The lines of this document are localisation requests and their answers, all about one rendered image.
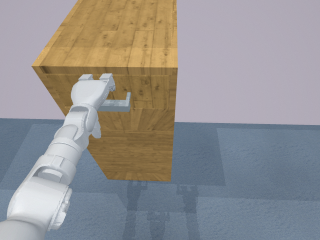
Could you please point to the handle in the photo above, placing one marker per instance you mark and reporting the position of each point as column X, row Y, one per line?
column 112, row 105

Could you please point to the left robot hand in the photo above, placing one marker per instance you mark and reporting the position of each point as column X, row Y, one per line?
column 94, row 93

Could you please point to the robot left forearm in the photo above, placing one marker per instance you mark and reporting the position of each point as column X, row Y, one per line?
column 59, row 162

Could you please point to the drawer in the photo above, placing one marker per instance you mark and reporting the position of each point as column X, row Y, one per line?
column 147, row 91

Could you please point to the cabinet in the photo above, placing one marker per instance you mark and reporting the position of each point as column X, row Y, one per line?
column 121, row 37

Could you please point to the robot left upper arm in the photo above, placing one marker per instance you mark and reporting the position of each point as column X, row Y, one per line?
column 41, row 206

